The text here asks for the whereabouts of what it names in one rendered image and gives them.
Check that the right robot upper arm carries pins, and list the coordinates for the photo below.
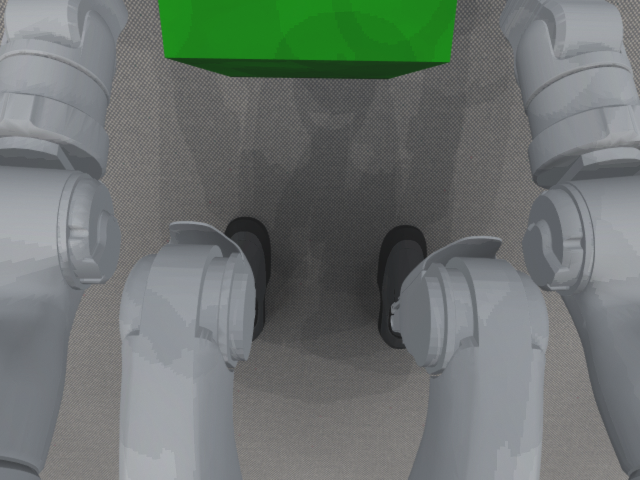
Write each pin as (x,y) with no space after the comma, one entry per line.
(583,241)

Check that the right robot forearm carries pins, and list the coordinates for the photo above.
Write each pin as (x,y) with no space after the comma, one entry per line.
(577,89)

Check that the carton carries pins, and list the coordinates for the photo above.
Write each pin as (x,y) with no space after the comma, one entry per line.
(343,39)

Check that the robot right foot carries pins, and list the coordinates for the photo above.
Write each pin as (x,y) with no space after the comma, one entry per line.
(403,248)

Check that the robot right shin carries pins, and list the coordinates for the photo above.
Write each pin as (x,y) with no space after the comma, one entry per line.
(478,247)

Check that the left robot forearm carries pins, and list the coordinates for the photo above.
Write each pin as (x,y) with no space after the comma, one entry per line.
(57,64)

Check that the left robot upper arm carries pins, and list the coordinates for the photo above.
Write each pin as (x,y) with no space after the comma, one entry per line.
(58,235)

